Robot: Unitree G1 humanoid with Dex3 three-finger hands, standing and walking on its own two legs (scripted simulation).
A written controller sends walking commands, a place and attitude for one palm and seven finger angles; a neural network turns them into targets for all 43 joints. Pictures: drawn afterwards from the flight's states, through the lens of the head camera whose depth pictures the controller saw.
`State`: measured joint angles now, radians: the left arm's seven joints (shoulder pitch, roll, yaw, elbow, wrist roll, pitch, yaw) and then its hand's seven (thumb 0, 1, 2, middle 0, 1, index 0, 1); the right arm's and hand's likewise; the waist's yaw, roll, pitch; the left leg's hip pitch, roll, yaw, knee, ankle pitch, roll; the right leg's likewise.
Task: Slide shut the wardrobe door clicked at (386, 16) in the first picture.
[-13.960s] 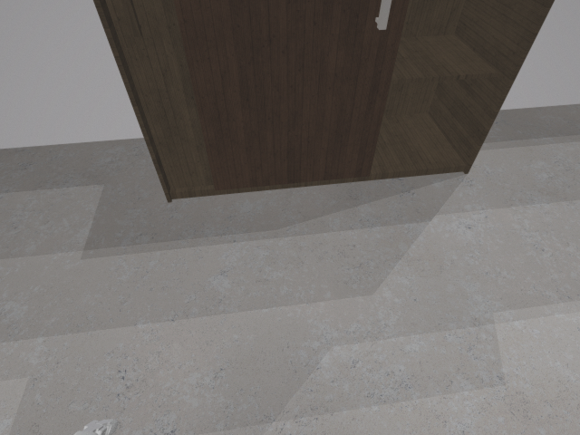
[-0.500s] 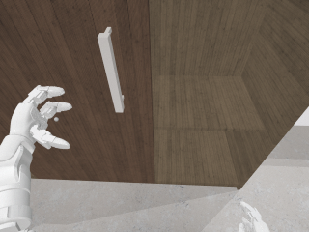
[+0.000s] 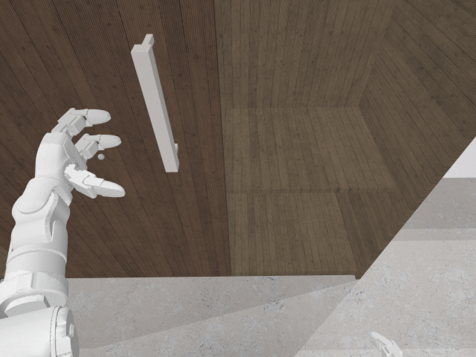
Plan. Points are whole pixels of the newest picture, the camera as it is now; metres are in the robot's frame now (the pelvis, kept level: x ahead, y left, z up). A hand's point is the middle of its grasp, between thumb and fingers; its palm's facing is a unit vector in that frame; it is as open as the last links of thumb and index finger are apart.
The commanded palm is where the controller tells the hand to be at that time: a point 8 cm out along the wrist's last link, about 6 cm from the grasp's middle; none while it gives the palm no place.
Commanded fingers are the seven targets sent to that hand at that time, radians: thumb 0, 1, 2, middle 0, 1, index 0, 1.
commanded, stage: move the hooked fingers beside the handle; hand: left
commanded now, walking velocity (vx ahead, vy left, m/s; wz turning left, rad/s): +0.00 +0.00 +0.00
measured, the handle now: (162, 111) +0.51 +0.15 +0.15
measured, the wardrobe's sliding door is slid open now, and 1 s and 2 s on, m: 0.54 0.54 0.54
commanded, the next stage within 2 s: feel for the door with the fingertips in 1.28 s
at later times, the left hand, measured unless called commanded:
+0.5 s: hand (122, 132) +0.46 +0.22 +0.14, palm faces +0.03 -1.00 +0.00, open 14.0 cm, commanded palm +0.43 +0.27 +0.13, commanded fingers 0.00 -0.50 0.30 -0.30 -1.20 -0.30 -1.20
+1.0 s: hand (125, 136) +0.45 +0.21 +0.14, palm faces +0.03 -1.00 +0.00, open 14.0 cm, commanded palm +0.43 +0.26 +0.13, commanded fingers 0.00 -0.50 0.30 -0.30 -1.20 -0.30 -1.20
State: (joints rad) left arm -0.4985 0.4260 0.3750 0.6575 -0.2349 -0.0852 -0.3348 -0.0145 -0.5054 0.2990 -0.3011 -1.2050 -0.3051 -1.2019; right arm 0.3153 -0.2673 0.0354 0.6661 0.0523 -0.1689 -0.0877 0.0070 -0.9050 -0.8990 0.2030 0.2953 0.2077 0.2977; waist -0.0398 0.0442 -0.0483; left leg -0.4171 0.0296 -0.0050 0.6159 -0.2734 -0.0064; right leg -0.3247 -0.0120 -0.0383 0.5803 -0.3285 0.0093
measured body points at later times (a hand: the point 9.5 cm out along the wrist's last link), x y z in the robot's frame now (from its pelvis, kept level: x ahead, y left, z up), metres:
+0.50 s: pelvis +0.01 +0.00 +0.00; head +0.05 +0.00 +0.44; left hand +0.45 +0.27 +0.15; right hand +0.05 -0.27 -0.12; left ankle +0.02 +0.12 -0.73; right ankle -0.02 -0.13 -0.73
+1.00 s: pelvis +0.01 +0.01 +0.00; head +0.05 +0.01 +0.44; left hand +0.45 +0.27 +0.14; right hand +0.08 -0.26 -0.12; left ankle +0.02 +0.12 -0.73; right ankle -0.02 -0.13 -0.73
